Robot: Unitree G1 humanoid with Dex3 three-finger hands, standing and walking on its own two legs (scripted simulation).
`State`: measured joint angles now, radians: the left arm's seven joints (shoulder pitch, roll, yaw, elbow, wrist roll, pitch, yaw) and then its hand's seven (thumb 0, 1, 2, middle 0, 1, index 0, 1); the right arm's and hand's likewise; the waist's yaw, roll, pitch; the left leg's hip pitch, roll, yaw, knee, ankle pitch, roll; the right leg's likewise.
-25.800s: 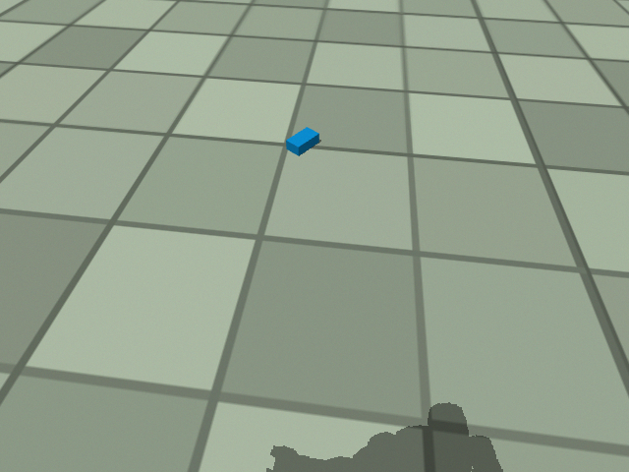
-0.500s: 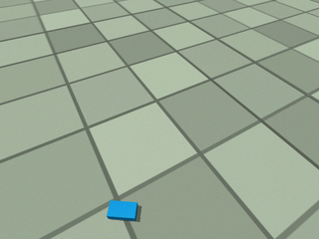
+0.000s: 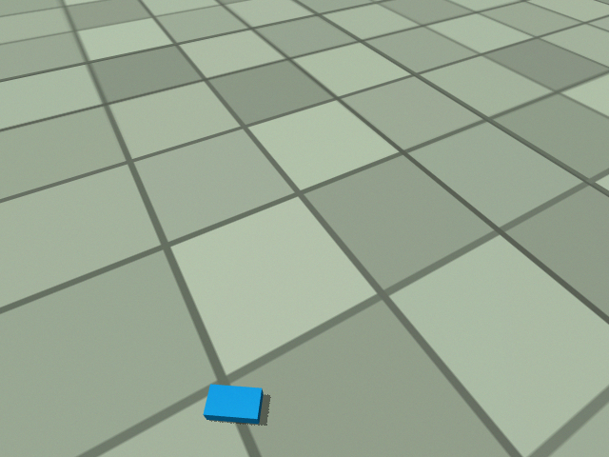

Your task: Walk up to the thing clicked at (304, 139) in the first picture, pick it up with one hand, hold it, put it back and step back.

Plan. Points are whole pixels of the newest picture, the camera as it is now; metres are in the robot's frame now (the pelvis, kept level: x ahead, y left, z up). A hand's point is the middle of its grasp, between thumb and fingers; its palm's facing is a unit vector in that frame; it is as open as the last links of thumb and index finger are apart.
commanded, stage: stand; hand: left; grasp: from above
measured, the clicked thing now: (234, 403) +0.40 +0.24 -0.76
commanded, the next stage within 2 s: rise first in 0.34 s
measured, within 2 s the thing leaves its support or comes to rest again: neither
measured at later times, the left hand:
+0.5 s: hand out of the picture +0.10 +0.25 -0.15, palm faces +0.01 -0.94 -0.34, open 7.4 cm
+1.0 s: hand out of the picture +0.14 +0.26 -0.22, palm faces -0.13 -0.90 -0.42, open 13.6 cm
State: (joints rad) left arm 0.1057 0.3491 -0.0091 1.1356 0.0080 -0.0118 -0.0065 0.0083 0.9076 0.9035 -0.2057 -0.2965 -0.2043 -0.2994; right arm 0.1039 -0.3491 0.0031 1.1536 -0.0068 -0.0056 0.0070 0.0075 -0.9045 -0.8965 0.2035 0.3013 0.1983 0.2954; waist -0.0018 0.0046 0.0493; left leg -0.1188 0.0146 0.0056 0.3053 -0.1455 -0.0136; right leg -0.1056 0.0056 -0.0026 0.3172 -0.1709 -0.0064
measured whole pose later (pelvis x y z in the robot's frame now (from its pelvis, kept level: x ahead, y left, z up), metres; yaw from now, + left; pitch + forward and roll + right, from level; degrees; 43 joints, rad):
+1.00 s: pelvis +0.00 +0.01 -0.08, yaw +0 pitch +14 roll -1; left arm 0.13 0.30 0.13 0.72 0.23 0.08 0.01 0.00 -0.42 0.99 -0.09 -1.05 -0.09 -1.05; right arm 0.23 -0.25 -0.04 0.62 0.01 -0.09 -0.01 0.01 -0.93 -0.91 0.20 0.30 0.20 0.30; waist -0.02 -0.01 -0.08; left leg -0.81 0.01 0.00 1.02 -0.46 0.00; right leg -0.77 0.00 -0.01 1.00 -0.48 0.00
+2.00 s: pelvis -0.09 +0.01 -0.37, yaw -4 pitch +33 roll -5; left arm -0.52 0.61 0.13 0.98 0.93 -0.28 0.15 0.00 -0.55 1.05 -0.10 -0.99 -0.08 -1.01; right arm 0.12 -0.26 -0.05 0.74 -0.03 -0.11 0.06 0.01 -0.91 -0.90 0.20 0.30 0.20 0.30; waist -0.05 0.01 -0.12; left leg -2.08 0.02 -0.08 2.15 -0.65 0.00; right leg -2.02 0.02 -0.07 2.11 -0.67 0.00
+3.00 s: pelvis -0.08 +0.01 -0.46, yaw -7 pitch +32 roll -7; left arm -0.78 0.75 0.15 1.37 1.32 -0.38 0.46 0.00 -0.52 1.02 -0.08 -0.97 -0.08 -0.97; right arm 0.09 -0.27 0.00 0.79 -0.16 -0.02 0.12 0.00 -0.91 -0.90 0.20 0.30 0.20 0.29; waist -0.15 -0.04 -0.05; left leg -2.32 0.02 -0.12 2.43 -0.68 0.00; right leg -2.24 0.03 -0.10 2.36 -0.69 0.00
